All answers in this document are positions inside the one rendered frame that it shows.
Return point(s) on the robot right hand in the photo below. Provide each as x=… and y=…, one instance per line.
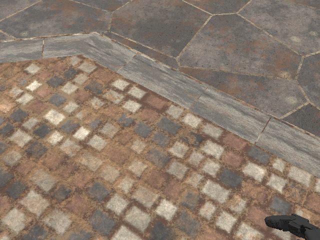
x=295, y=224

